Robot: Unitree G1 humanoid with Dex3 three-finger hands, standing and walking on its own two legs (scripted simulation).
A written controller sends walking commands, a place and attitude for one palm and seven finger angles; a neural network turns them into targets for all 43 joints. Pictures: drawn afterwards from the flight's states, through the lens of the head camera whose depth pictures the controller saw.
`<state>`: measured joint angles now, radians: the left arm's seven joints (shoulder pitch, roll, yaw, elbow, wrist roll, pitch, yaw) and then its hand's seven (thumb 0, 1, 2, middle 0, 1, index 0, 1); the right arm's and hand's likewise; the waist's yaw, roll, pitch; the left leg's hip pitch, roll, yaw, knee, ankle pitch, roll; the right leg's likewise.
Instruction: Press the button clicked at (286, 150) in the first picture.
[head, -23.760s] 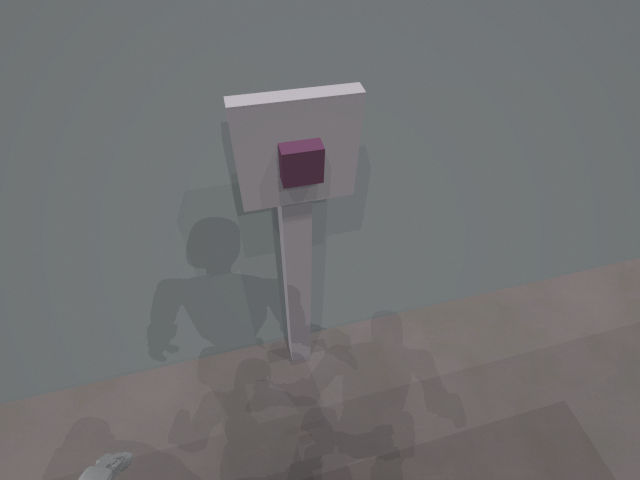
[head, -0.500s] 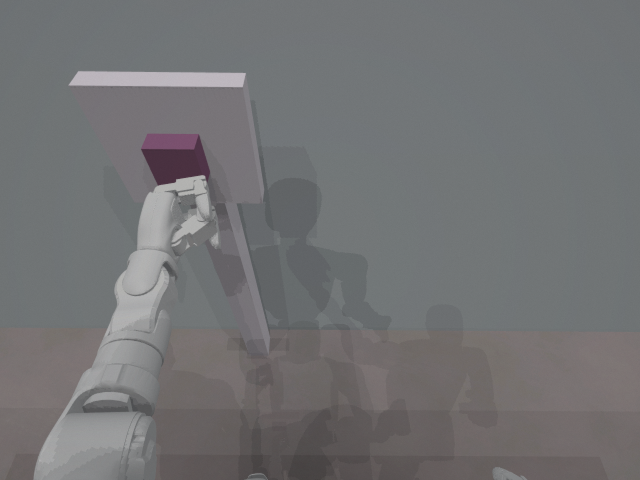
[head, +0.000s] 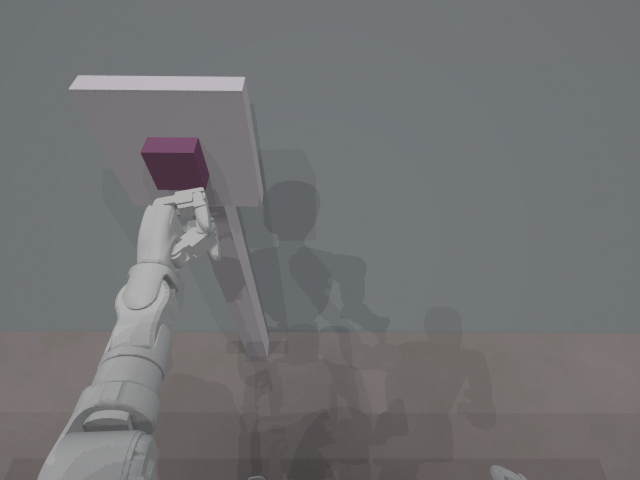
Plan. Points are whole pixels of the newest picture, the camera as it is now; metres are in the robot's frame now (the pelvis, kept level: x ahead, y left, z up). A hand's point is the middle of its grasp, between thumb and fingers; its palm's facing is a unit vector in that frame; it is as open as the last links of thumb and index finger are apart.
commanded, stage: aim a knuckle at the button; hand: left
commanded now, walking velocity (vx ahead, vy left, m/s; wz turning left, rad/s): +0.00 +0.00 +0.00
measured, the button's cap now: (177, 162) +0.50 +0.19 +0.12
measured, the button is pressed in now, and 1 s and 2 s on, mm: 0 7 0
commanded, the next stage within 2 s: press the button with the knuckle in 0.14 s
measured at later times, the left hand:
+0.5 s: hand (219, 217) +0.43 +0.13 +0.08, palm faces +0.00 -1.00 -0.01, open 3.1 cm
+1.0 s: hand (219, 207) +0.45 +0.14 +0.08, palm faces +0.00 -1.00 -0.01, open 3.3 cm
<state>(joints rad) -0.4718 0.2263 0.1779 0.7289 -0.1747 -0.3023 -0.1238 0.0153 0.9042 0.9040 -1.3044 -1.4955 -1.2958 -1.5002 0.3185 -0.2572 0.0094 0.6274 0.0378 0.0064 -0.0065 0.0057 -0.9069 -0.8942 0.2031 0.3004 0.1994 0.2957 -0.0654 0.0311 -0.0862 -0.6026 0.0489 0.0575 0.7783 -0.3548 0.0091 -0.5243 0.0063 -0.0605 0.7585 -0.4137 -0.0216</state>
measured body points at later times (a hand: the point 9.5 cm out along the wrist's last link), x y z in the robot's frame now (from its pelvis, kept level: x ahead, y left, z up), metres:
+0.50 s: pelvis -0.01 +0.00 +0.00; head +0.05 +0.00 +0.44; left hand +0.42 +0.19 +0.08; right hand +0.07 -0.26 -0.12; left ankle +0.02 +0.11 -0.71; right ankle -0.02 -0.11 -0.71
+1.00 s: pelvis -0.02 -0.01 -0.01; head +0.06 +0.00 +0.44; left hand +0.44 +0.19 +0.08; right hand +0.03 -0.27 -0.13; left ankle +0.02 +0.11 -0.71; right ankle -0.02 -0.11 -0.71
